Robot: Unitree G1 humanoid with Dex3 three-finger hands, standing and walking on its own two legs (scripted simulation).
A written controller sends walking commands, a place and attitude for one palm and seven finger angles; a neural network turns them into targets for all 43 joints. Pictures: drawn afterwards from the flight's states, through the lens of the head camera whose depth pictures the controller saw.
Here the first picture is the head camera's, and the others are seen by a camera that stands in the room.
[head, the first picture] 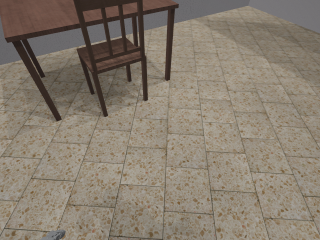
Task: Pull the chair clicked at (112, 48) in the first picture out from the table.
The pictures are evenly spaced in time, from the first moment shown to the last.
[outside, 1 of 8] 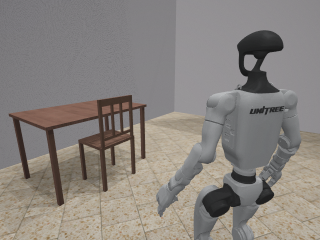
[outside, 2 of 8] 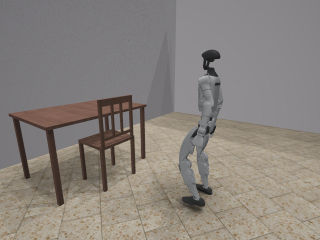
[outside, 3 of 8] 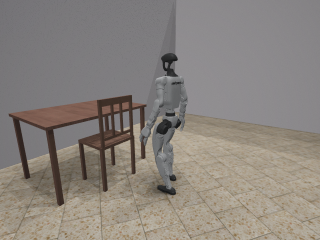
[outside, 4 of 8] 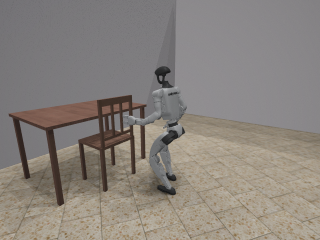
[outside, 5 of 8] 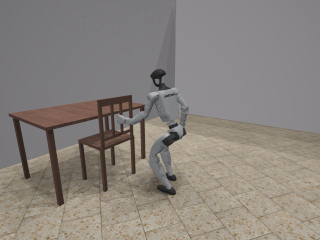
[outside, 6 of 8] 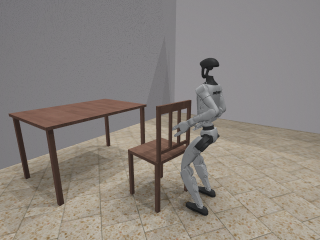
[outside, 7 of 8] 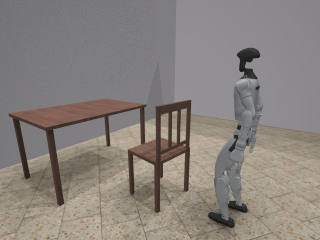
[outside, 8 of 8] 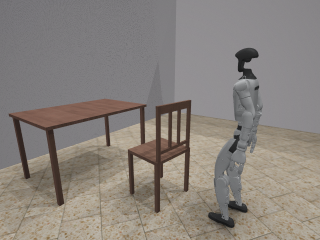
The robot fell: no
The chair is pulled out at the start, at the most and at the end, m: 0.00 0.62 0.62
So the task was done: yes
